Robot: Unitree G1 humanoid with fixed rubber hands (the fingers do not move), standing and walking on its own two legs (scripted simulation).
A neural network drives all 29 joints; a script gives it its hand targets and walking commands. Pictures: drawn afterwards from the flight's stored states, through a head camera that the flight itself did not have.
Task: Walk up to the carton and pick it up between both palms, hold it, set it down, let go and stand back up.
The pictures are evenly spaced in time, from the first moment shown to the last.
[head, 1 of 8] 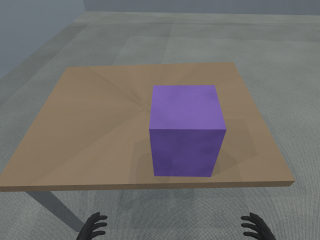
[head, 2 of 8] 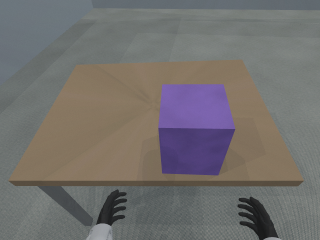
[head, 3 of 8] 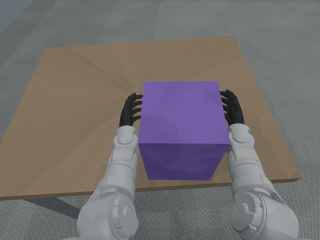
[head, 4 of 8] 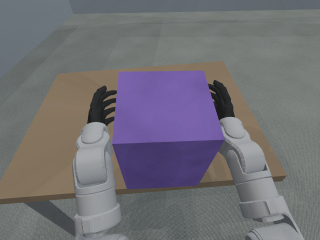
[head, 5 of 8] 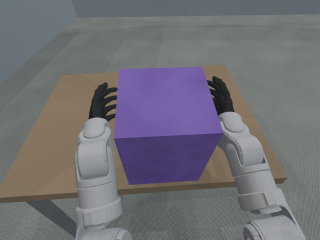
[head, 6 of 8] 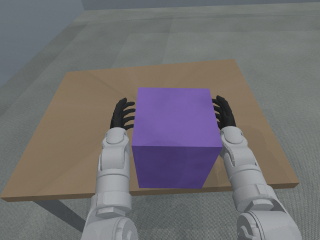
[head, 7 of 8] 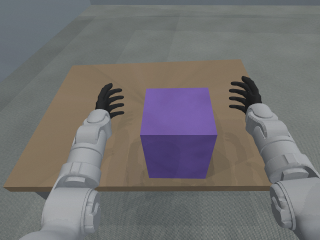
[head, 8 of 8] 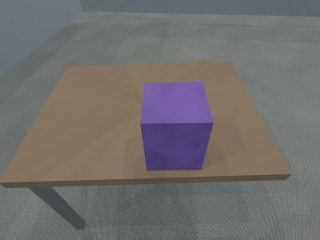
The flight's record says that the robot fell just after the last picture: no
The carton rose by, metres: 0.14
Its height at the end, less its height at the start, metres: +0.00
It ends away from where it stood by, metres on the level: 0.03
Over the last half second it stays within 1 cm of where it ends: yes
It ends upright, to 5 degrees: yes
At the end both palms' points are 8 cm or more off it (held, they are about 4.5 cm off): yes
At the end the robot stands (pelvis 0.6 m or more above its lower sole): yes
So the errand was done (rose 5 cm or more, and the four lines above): yes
